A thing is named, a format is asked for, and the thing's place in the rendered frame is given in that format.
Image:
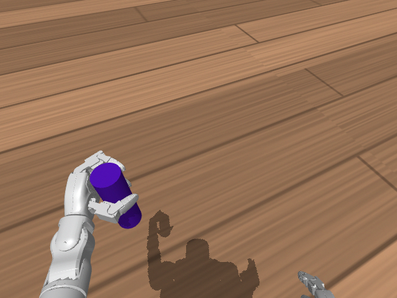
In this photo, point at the left robot arm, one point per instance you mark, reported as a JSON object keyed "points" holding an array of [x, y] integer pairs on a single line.
{"points": [[71, 248]]}

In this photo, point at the can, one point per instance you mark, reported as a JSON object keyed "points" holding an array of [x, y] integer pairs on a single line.
{"points": [[109, 182]]}

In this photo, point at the right robot hand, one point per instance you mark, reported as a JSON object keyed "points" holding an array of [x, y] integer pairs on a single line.
{"points": [[314, 285]]}

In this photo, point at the left robot hand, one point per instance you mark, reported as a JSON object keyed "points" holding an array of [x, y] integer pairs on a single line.
{"points": [[82, 198]]}

